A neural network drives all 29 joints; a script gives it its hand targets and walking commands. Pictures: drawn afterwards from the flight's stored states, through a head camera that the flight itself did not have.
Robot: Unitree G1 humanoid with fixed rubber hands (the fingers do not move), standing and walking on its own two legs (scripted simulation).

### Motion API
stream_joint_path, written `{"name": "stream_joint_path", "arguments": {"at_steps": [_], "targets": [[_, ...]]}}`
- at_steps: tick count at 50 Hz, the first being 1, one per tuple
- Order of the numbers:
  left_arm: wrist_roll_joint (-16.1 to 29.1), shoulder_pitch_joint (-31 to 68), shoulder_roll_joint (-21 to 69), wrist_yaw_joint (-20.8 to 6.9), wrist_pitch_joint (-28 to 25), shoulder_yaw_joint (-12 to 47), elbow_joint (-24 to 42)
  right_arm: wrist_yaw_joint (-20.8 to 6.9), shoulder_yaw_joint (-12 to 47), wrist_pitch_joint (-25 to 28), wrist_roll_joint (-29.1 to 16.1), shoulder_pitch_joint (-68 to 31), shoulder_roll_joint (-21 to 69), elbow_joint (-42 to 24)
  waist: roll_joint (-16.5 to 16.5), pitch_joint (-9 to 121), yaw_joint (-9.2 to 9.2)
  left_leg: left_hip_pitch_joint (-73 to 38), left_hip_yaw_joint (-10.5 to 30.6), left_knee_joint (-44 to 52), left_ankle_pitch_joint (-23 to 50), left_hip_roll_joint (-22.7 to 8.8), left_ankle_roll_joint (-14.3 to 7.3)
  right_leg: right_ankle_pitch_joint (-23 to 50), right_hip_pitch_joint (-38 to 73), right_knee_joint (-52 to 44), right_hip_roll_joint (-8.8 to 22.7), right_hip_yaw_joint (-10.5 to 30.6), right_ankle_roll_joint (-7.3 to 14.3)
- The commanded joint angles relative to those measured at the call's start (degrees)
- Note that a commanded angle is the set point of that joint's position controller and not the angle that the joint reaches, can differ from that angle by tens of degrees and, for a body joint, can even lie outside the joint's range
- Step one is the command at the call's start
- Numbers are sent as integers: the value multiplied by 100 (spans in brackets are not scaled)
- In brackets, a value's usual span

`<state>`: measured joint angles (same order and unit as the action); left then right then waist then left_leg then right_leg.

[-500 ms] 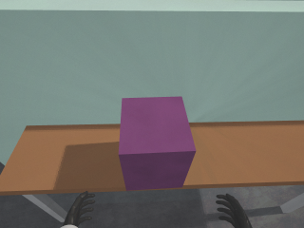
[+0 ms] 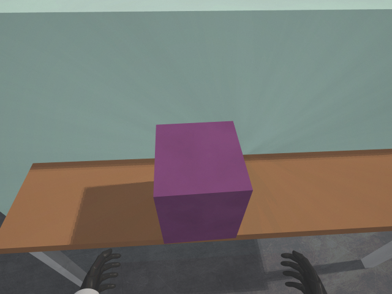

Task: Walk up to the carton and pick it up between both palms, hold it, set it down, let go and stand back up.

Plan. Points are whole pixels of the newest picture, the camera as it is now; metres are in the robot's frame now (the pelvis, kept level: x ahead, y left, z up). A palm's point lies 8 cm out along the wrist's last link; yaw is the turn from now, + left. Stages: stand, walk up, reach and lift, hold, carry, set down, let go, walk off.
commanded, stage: set down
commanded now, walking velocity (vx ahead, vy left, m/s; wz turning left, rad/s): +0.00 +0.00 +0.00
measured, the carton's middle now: (197, 183) +0.40 +0.01 -0.06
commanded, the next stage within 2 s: let go in 0.02 s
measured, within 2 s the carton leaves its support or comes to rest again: neither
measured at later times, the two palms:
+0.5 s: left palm (95, 290) +0.16 +0.22 -0.08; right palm (317, 289) +0.16 -0.23 -0.08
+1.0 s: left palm out of the picture +0.07 +0.30 -0.11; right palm out of the picture +0.08 -0.29 -0.10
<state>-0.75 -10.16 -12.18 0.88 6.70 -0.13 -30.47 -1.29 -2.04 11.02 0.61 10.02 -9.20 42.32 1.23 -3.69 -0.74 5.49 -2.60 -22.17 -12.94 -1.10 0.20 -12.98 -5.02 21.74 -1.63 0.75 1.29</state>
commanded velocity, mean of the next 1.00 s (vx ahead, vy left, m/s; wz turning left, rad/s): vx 0.00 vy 0.00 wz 0.00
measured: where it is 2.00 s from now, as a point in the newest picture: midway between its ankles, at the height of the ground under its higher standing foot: outside the picture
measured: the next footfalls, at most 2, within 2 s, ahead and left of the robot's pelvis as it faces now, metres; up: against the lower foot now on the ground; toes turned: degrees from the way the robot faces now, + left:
none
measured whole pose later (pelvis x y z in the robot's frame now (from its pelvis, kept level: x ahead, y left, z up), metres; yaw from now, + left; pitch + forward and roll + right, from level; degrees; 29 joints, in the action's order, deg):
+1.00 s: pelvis -0.01 +0.00 +0.00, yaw +1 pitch -3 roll -1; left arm -1.5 -9.8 -20.6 -0.2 -1.3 -1.5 -55.6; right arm 0.1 0.1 0.8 1.4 10.9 -20.0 54.8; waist 0.2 -1.2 -0.6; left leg 8.4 -1.2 -24.9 -13.6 -1.1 -0.3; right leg -12.6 -6.3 21.8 -1.6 -0.5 0.8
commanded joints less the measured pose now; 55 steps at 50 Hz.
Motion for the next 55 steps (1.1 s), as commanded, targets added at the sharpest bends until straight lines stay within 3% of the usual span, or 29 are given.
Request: {"name": "stream_joint_path", "arguments": {"at_steps": [1,3,5,7,10,14,16,17,20,21,24,25,26,28,29,32,36,38,40,43,45,46,47,48,49,51,53,54,55], "targets": [[46,417,-574,17,-183,-216,695,27,-127,172,-11,-347,-649,-667,-68,486,-34,-612,-48,198,1135,40,58,860,-687,-516,134,-67,13],[-14,572,-532,66,-196,-211,791,0,-187,198,-64,-462,-747,-567,-291,678,-32,-581,-30,184,1276,21,115,967,-576,-415,77,-126,47],[-72,492,-486,53,-132,-204,642,-24,-191,205,-15,-471,-781,-520,-262,498,-50,-582,-25,159,1233,27,122,943,-671,-448,84,-124,49],[-36,441,-463,26,-136,-161,611,-11,-170,205,-40,-418,-711,-576,-28,578,-39,-598,-36,178,1175,41,93,811,-622,-513,59,-142,21],[-4,568,-545,62,-181,-183,798,-19,-140,229,-31,-502,-832,-560,-242,701,-69,-588,-30,85,1417,37,110,1125,-663,-389,91,-71,20],[-69,489,-445,9,-166,-178,608,-22,-92,238,-57,-506,-769,-449,-33,617,-43,-602,-13,94,1337,37,87,1113,-676,-447,65,-105,1],[-60,499,-540,52,-225,-258,869,-30,-152,259,-91,-433,-844,-499,-203,761,0,-622,1,61,1531,21,132,1378,-499,-368,73,-107,-4],[-88,463,-485,36,-198,-247,711,-29,-107,244,-71,-440,-831,-402,-43,624,-50,-648,-5,19,1560,44,125,1426,-609,-385,51,-114,-17],[-58,452,-523,27,-115,-207,716,-5,-150,228,-85,-490,-832,-424,-201,749,-24,-628,-32,78,1325,71,125,1245,-557,-395,110,-73,-15],[-55,433,-519,13,-120,-182,687,-9,-124,236,-47,-496,-818,-498,-70,727,-78,-573,-55,60,1267,80,86,1306,-555,-380,107,-76,-51],[6,514,-531,42,-152,-191,897,-3,-90,204,-64,-544,-815,-478,-88,745,11,-467,-6,68,1273,30,96,1130,-507,-372,89,-64,-13],[-40,486,-487,41,-175,-118,822,-16,-107,198,-67,-518,-803,-468,-211,633,-30,-523,-17,33,1203,58,80,1098,-671,-376,143,-33,-19],[-144,33,-1492,125,-479,-613,49,209,-308,-342,213,29,-1925,72,-478,754,-60,178,463,-138,1713,-498,-131,987,-360,45,664,577,123],[-120,-17,-1512,27,-739,-546,-141,288,-247,-698,163,46,-1810,-174,92,683,9,346,529,-230,1107,-484,-149,991,-250,-74,680,555,73],[-100,32,-1420,-2,-805,-477,-228,262,-153,-760,125,-170,-1621,-137,218,510,-64,439,594,-109,829,-516,-190,764,-392,-128,641,546,4],[-133,363,-1341,-55,-864,-425,-510,214,-155,-738,121,-185,-1737,-63,-83,606,54,294,551,-227,571,-429,-183,797,-626,-238,733,685,46],[-84,292,-1488,-80,-923,-426,-997,204,-105,-847,96,-49,-1837,193,-383,414,-6,609,656,-39,686,-486,-182,805,-422,-305,757,730,42],[-113,353,-1586,-80,-939,-418,-1231,212,-139,-865,93,-283,-1969,263,20,375,10,490,729,-46,608,-568,-279,859,-530,-256,734,647,57],[-140,398,-1571,-81,-943,-381,-1442,183,-61,-885,83,-278,-1959,368,-153,405,39,296,723,13,545,-509,-199,636,-611,-349,714,701,63],[-75,294,-1837,-86,-935,-405,-1720,176,-64,-935,64,-160,-2126,605,-282,361,-21,385,775,77,435,-573,-289,673,-384,-508,788,740,80],[-117,358,-1880,-57,-959,-397,-1924,195,-77,-902,71,-50,-2203,676,-76,236,93,476,851,238,504,-570,-280,755,-351,-459,779,696,73],[-74,356,-1831,-58,-967,-368,-1969,192,-28,-933,76,-216,-2198,741,-182,455,-31,320,848,199,650,-589,-292,664,-278,-375,738,660,74],[-101,445,-1842,-61,-956,-355,-2034,176,-10,-898,45,-322,-2163,780,-21,337,23,368,845,250,592,-570,-266,677,-363,-497,700,636,16],[-58,484,-1820,-79,-957,-327,-2103,181,1,-914,62,-134,-2148,855,-270,391,93,308,805,242,631,-555,-262,642,-273,-518,705,692,7],[-50,426,-1950,-58,-937,-366,-2206,170,19,-910,71,-201,-2229,930,-240,284,1,374,846,333,549,-582,-254,610,-288,-450,682,722,9],[-51,399,-1942,-55,-919,-365,-2309,209,21,-931,99,-298,-2206,951,-445,440,6,280,796,366,847,-564,-237,895,-80,-397,724,675,14],[-53,322,-1853,-19,-880,-299,-2459,212,34,-895,83,-228,-2205,1050,-175,314,25,284,915,358,979,-619,-277,971,-99,-407,693,608,2],[-40,317,-1767,-50,-890,-310,-2419,243,30,-879,56,-165,-2302,1087,-360,482,-28,294,918,350,1113,-643,-252,1021,53,-397,764,617,-14],[-52,404,-1807,-54,-858,-282,-2441,262,34,-911,31,-356,-2311,1134,-332,486,32,231,855,400,977,-603,-247,967,-39,-443,706,600,-32]]}}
